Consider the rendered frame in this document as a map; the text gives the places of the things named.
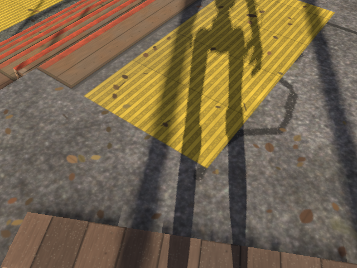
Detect stairs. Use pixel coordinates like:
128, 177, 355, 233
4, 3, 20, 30
0, 0, 147, 81

